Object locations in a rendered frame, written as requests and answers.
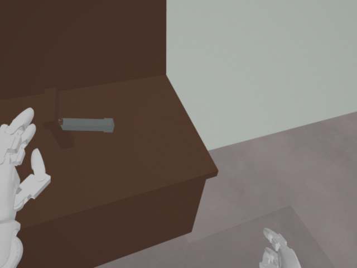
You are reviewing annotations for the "right robot hand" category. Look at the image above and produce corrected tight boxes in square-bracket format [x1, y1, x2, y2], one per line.
[259, 228, 301, 268]

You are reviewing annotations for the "counter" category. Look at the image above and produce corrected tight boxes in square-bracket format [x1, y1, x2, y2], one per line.
[0, 0, 218, 268]

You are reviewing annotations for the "left robot hand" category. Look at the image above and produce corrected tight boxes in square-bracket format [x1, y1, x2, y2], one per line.
[0, 108, 51, 221]

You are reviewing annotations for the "left robot forearm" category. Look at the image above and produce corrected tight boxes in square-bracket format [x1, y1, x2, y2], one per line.
[0, 220, 23, 268]

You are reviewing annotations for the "tap lever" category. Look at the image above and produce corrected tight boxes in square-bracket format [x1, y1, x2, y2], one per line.
[59, 118, 114, 132]

